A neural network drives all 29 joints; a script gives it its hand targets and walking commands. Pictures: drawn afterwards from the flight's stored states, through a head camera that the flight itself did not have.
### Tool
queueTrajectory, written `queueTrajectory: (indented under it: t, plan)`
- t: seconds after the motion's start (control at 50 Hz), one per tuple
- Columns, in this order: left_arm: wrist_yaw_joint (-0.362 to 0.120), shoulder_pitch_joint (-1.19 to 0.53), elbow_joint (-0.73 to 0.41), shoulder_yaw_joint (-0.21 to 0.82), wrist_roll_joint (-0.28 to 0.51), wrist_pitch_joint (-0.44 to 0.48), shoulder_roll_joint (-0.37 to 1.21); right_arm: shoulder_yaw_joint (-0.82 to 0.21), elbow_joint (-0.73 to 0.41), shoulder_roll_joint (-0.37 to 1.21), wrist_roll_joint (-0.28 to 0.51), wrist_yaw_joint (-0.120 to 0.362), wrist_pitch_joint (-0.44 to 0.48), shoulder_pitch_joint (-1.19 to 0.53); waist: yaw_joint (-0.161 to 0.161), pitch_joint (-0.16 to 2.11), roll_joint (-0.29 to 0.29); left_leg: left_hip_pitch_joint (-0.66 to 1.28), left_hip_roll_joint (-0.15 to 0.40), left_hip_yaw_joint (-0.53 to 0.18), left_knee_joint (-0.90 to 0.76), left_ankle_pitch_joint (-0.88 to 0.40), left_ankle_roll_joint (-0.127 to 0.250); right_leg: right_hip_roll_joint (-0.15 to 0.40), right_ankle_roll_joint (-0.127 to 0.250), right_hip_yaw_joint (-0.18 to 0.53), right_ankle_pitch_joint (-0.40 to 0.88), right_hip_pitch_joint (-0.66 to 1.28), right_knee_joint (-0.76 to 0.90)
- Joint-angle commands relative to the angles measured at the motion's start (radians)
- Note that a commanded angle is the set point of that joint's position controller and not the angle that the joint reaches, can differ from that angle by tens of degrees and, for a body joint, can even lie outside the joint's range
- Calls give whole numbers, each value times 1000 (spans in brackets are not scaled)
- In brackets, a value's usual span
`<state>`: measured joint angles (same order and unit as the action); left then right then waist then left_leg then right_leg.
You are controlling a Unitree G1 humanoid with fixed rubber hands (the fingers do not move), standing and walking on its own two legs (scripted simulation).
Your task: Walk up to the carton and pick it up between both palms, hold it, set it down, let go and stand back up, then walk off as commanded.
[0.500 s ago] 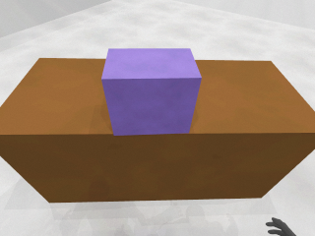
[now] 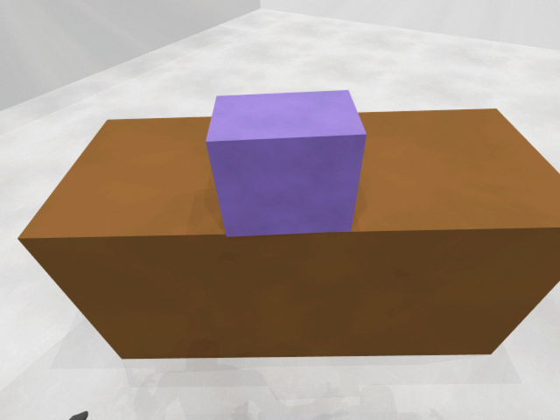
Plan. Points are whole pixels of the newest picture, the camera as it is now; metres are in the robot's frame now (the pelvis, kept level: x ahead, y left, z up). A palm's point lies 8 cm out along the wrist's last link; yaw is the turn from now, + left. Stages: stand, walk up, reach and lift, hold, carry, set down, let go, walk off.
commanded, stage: walk off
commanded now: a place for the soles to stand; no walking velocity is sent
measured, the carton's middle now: (285, 165) +0.65 -0.02 +0.03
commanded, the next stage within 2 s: stand in 0.80 s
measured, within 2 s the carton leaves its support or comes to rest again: neither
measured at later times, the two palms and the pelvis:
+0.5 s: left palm out of the picture +0.16 +0.32 -0.07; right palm out of the picture +0.14 -0.31 -0.08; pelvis +0.03 +0.01 +0.00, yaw -1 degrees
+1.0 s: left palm out of the picture +0.16 +0.31 -0.07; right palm out of the picture +0.14 -0.30 -0.08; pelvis +0.03 +0.01 +0.01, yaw -1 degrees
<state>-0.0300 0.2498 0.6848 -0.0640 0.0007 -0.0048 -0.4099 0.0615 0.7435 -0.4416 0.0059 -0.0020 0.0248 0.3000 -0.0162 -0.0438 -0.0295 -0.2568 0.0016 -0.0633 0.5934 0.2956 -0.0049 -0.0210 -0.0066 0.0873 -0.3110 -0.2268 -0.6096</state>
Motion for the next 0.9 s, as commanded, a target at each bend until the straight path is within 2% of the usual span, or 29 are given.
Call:
queueTrajectory:
  t: [0.0,0.02,0.04,0.06,0.08,0.1,0.12,0.16,0.22,0.24,0.26,0.3,0.32,0.34,0.36,0.38,0.4,0.44,0.48,0.5,0.62,0.64,0.7,0.74,0.76,0.78,0.8,0.82,0.88]
  plan:
    - [5,-70,-67,-48,0,23,-216,42,-68,-174,2,-5,16,-40,-6,-61,69,19,44,-97,-91,127,51,141,89,227,-209,-163,263]
    - [4,-81,-66,-45,0,21,-213,42,-58,-182,3,-6,17,-25,-11,-63,68,44,50,-105,-112,142,54,123,79,194,-184,-179,241]
    - [3,-83,-67,-46,2,20,-200,44,-57,-190,0,-9,19,-23,-11,-54,41,62,74,-156,-171,175,71,94,62,162,-169,-185,205]
    - [2,-86,-62,-44,4,17,-192,44,-55,-205,3,-9,23,-17,-9,-53,42,35,104,-212,-212,230,94,68,46,126,-102,-150,146]
    - [2,-79,-58,-46,6,16,-185,41,-53,-213,4,-10,26,-27,-1,-41,11,2,134,-247,-255,275,116,48,34,96,-71,-102,96]
    - [5,-60,-63,-47,7,15,-181,43,-62,-209,7,-11,29,-31,7,-30,-10,-11,155,-261,-253,240,142,40,27,65,-4,-66,43]
    - [8,-46,-57,-47,8,18,-175,38,-60,-200,4,-13,26,-43,12,-32,-13,-23,157,-234,-248,178,145,40,26,51,44,-42,42]
    - [11,-22,-49,-45,10,23,-173,37,-70,-194,-1,-14,25,-57,19,-6,-14,-13,144,-185,-190,28,133,58,35,58,136,-6,63]
    - [18,-14,-41,-37,6,29,-192,34,-69,-172,3,-13,20,-85,17,35,-8,32,91,-88,-80,-181,78,111,64,132,262,10,115]
    - [19,-27,-31,-37,7,29,-198,32,-58,-172,4,-16,16,-80,5,25,-8,42,83,-74,-80,-193,69,116,68,135,271,-6,126]
    - [18,-35,-29,-36,7,27,-201,36,-52,-176,4,-17,16,-69,2,40,2,65,85,-93,-89,-180,71,112,70,139,266,-11,113]
    - [19,-55,-26,-36,6,22,-192,37,-44,-184,5,-19,16,-51,-7,53,7,91,113,-127,-114,-194,90,88,51,96,276,-23,76]
    - [22,-46,-29,-31,4,20,-185,34,-44,-187,3,-19,14,-62,7,41,38,80,118,-127,-109,-196,94,87,48,87,283,-9,83]
    - [24,-38,-23,-29,6,20,-183,37,-47,-190,2,-21,17,-67,9,49,22,80,122,-135,-104,-213,101,85,49,89,304,0,69]
    - [25,-51,-24,-26,3,19,-181,34,-43,-180,2,-20,14,-73,6,58,34,91,123,-128,-117,-222,94,86,46,83,301,-3,79]
    - [23,-41,-22,-28,7,17,-182,42,-43,-191,4,-21,14,-73,11,58,16,76,119,-129,-113,-196,98,81,49,86,303,14,68]
    - [25,-39,-22,-29,6,18,-183,35,-42,-182,6,-20,15,-83,17,49,38,67,117,-121,-105,-238,90,88,47,88,325,25,84]
    - [28,-42,-19,-27,3,20,-185,35,-47,-172,5,-20,9,-102,17,30,42,62,94,-89,-72,-235,71,114,61,123,311,8,129]
    - [27,-67,-12,-24,4,22,-192,40,-28,-168,6,-20,10,-88,1,49,68,107,90,-89,-79,-252,63,115,67,124,325,-5,131]
    - [25,-65,-15,-22,5,20,-184,42,-28,-171,4,-21,10,-83,4,51,50,110,90,-91,-91,-243,66,111,61,115,322,-6,122]
    - [26,-78,-2,-18,9,19,-180,42,-21,-175,5,-22,11,-94,6,63,25,95,106,-123,-120,-178,83,90,49,93,275,11,101]
    - [29,-78,-6,-19,7,20,-177,38,-21,-166,6,-22,11,-103,10,40,72,101,102,-111,-110,-249,76,98,50,94,320,5,122]
    - [28,-83,-2,-16,9,19,-175,39,-18,-165,5,-23,12,-106,8,51,33,107,94,-99,-114,-232,70,101,52,108,299,5,135]
    - [29,-87,0,-15,9,20,-176,41,-11,-173,5,-23,11,-101,3,50,44,108,100,-102,-110,-242,70,98,51,98,308,5,124]
    - [29,-76,-1,-15,9,16,-171,40,-16,-170,5,-23,10,-104,9,36,27,96,104,-111,-128,-213,73,93,46,94,288,-1,123]
    - [30,-89,3,-15,10,19,-175,40,-14,-170,5,-23,11,-109,8,19,43,90,103,-110,-127,-224,73,97,50,95,298,-1,123]
    - [43,-145,54,-10,19,21,-172,14,12,-125,-2,-15,1,-191,17,-14,33,73,123,-80,-161,-335,60,113,40,79,336,70,174]
    - [49,-135,56,-8,14,25,-169,16,13,-138,-2,-12,-4,-184,18,21,17,104,108,-61,-153,-358,45,119,41,87,378,91,180]
    - [55,-155,107,-4,18,25,-173,15,58,-152,-1,-9,-11,-179,8,14,31,144,103,-42,-182,-336,34,124,30,87,376,104,202]
